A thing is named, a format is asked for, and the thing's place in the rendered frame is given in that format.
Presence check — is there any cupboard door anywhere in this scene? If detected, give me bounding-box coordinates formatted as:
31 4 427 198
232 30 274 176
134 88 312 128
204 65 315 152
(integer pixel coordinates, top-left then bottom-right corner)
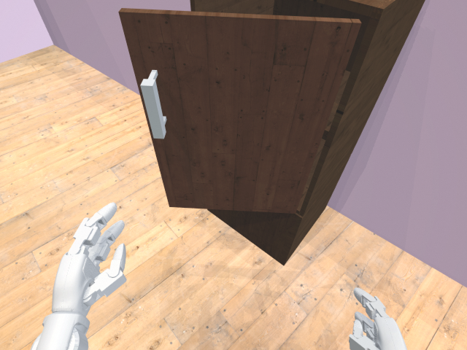
119 8 361 214

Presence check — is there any left robot forearm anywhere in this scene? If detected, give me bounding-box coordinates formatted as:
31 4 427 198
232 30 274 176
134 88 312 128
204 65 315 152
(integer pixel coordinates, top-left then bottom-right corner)
30 311 90 350

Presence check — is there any robot left hand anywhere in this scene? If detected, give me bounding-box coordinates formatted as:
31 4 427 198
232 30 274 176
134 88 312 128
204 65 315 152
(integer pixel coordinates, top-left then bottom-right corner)
52 202 127 316

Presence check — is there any robot right hand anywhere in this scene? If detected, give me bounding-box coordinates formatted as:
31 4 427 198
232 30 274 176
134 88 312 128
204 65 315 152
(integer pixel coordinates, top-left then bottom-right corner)
349 287 407 350

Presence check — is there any handle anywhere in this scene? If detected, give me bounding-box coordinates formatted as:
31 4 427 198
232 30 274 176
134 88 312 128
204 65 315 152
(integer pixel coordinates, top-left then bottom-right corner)
140 70 166 139

